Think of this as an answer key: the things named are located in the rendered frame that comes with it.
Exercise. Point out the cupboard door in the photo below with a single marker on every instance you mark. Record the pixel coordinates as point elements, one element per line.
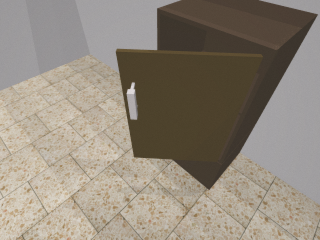
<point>187,101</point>

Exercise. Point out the handle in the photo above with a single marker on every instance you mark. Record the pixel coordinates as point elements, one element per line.
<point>132,102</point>

